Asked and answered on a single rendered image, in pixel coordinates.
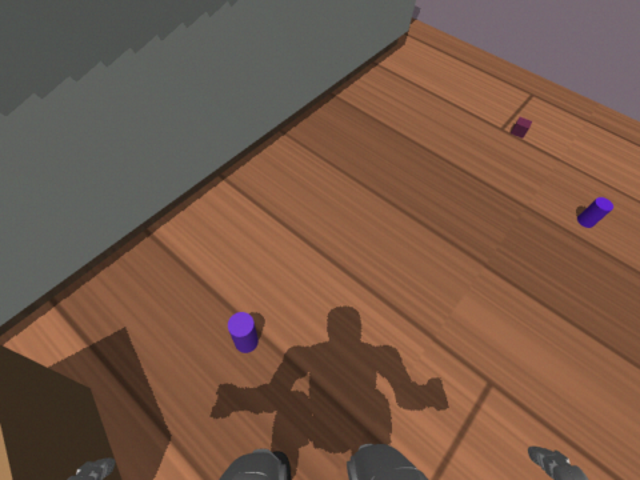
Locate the left robot foot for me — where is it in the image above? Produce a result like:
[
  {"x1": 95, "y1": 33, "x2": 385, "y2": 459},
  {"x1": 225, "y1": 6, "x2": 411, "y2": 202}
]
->
[{"x1": 272, "y1": 451, "x2": 291, "y2": 480}]

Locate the right robot hand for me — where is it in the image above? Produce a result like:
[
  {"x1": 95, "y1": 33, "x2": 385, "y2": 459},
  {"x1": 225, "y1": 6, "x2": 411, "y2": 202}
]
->
[{"x1": 528, "y1": 446, "x2": 589, "y2": 480}]

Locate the left robot hand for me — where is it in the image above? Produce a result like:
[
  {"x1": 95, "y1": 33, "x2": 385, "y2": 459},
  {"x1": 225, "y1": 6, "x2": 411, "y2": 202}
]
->
[{"x1": 67, "y1": 458, "x2": 115, "y2": 480}]

